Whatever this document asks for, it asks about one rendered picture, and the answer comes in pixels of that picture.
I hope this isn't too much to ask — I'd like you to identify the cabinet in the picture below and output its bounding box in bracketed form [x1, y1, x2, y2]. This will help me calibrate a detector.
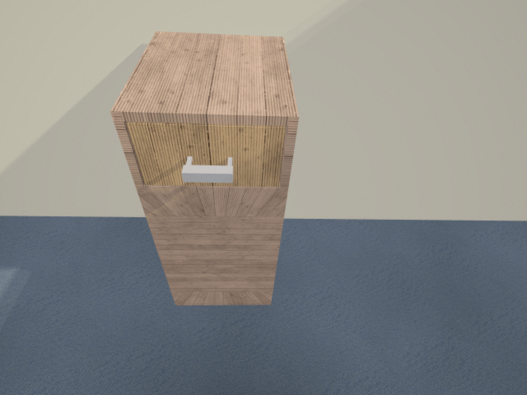
[110, 31, 299, 305]

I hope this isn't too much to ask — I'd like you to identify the handle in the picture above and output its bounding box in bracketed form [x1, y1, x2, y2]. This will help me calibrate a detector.
[182, 156, 233, 183]

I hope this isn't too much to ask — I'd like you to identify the drawer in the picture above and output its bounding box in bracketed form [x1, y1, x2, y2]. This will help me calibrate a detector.
[127, 122, 286, 187]

